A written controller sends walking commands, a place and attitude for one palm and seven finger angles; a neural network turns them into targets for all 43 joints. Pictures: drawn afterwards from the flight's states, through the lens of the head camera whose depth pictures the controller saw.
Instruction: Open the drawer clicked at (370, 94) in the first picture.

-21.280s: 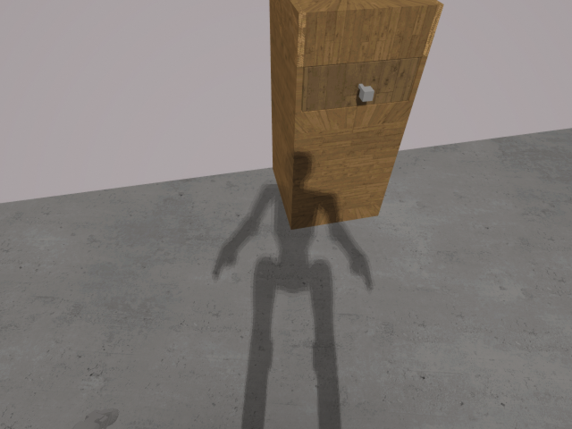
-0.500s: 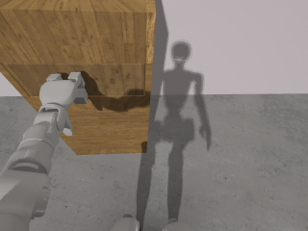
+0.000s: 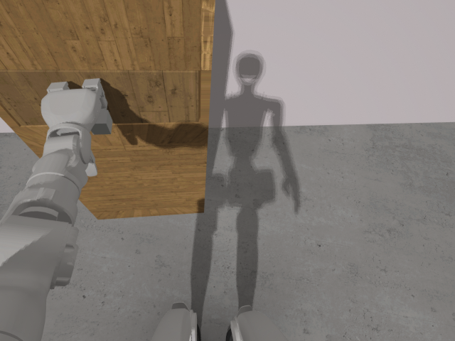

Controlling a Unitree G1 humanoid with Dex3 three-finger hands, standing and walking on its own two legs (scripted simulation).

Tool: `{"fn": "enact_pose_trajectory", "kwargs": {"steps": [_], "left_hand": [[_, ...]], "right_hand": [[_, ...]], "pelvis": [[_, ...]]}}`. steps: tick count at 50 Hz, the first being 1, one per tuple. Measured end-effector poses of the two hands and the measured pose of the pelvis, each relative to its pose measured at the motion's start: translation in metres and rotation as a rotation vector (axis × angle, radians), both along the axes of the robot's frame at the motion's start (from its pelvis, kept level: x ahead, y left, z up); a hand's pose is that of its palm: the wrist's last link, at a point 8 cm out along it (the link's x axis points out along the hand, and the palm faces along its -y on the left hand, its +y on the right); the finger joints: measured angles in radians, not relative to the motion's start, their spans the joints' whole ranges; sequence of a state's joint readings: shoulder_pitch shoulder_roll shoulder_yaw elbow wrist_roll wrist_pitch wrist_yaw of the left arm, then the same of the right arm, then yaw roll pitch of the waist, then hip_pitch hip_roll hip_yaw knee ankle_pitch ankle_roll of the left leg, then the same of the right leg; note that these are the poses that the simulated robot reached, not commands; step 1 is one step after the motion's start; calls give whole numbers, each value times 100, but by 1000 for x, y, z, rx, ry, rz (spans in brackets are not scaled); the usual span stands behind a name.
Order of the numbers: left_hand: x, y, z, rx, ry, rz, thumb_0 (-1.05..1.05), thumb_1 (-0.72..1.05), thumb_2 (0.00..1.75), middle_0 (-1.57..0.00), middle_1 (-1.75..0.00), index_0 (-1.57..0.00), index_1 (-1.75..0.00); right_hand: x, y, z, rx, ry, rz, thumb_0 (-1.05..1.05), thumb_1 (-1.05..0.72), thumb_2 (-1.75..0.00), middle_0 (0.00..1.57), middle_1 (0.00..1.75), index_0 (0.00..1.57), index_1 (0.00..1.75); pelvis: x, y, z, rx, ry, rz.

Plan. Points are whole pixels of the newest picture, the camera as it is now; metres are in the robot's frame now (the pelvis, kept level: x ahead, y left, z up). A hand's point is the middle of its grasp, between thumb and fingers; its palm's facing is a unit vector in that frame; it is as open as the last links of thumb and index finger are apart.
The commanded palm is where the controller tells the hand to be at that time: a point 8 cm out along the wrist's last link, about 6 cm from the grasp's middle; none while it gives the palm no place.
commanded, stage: lower the fingers behind the handle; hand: left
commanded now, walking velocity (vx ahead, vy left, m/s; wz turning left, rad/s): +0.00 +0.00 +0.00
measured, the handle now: (101, 115) +0.55 +0.21 +0.00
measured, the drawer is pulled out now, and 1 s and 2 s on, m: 0.00 0.00 0.00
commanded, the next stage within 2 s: lift the fingers back up to retry in 0.18 s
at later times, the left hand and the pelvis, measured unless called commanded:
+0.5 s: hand (80, 131) +0.50 +0.24 +0.01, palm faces -0.05 -0.03 -1.00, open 13.8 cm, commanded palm +0.49 +0.23 +0.07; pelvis +0.00 +0.01 +0.00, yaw +0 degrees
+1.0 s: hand (71, 111) +0.51 +0.24 +0.06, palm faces -0.06 -0.06 -1.00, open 13.7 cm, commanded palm +0.49 +0.24 +0.12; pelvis +0.05 +0.01 +0.04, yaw +0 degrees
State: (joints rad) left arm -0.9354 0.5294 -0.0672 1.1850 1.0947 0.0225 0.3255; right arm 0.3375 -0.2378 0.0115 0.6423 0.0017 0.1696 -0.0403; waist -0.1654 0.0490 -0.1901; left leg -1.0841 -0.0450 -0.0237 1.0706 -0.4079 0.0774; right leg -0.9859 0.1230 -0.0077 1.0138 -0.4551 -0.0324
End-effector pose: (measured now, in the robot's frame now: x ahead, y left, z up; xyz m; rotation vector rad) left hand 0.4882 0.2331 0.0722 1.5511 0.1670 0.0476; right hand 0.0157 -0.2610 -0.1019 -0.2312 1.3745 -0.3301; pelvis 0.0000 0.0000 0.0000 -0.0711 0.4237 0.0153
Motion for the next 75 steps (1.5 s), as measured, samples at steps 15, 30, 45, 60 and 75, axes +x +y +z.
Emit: {"fn": "enact_pose_trajectory", "kwargs": {"steps": [15,30,45,60,75], "left_hand": [[-13,5,-13,-11,-107,-65,0,-49,30,-32,-120,-23,-131],[-6,14,8,-32,21,-13,0,-49,30,-32,-120,-30,-124],[4,15,37,-45,-47,-56,0,-49,30,-32,-120,-33,-121],[0,9,38,-45,-4,-75,0,-49,30,-32,-120,-32,-121],[3,-13,45,-26,-64,-57,0,-49,30,-32,-120,-33,-121]], "right_hand": [[-24,2,-16,6,70,4,0,-90,-90,21,30,20,30],[-2,6,15,-11,5,-18,0,-90,-90,21,30,20,30],[32,5,25,18,29,-5,0,-90,-90,21,30,20,30],[70,3,30,39,-37,15,0,-90,-90,21,30,20,30],[55,-5,23,53,-15,-3,0,-90,-90,21,30,20,30]], "pelvis": [[-8,3,-14,-8,28,0],[8,7,15,-4,-26,-4],[39,11,32,3,-55,3],[50,6,40,19,-78,-4],[45,-1,37,26,-76,-3]]}}
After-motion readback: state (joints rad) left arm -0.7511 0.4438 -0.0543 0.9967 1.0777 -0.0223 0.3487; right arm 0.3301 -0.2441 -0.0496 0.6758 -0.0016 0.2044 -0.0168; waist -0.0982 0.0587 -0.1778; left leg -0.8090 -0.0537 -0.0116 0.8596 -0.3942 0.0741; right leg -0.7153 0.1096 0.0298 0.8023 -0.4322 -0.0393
